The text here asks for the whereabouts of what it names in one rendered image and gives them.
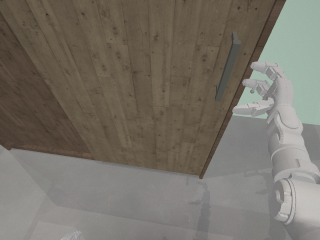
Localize wardrobe door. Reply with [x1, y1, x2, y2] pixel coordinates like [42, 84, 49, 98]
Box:
[0, 11, 91, 154]
[0, 0, 275, 176]

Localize handle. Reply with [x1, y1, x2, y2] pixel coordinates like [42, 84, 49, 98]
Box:
[215, 32, 241, 102]

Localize left robot hand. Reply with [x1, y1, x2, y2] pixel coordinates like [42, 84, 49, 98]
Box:
[61, 230, 82, 240]

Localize right robot hand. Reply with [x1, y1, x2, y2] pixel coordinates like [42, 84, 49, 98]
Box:
[232, 61, 294, 117]

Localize robot right forearm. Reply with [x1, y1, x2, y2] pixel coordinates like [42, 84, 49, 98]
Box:
[266, 105, 320, 185]

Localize robot right upper arm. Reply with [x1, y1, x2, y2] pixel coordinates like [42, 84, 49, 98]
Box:
[268, 178, 320, 240]

